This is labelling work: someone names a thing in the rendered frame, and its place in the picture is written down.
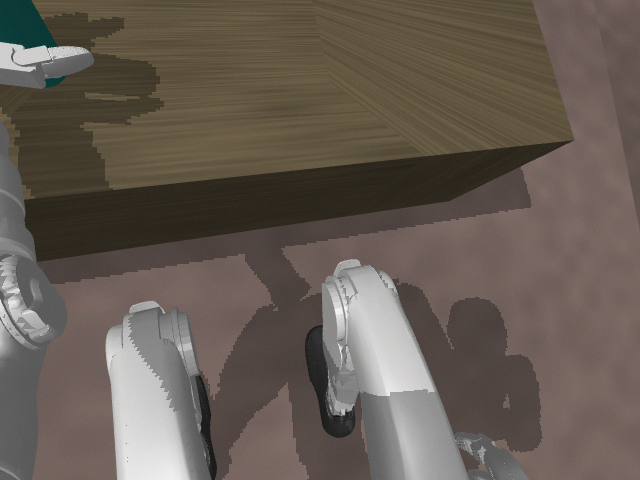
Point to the can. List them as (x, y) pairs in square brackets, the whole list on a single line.
[(20, 23)]

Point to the left robot foot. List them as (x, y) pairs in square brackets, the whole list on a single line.
[(205, 427)]

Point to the right robot hand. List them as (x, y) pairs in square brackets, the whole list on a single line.
[(500, 464)]

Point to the left robot hand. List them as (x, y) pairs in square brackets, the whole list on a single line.
[(30, 67)]

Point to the right robot foot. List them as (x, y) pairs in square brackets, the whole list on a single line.
[(335, 425)]

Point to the left robot arm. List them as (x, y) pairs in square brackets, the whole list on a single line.
[(32, 313)]

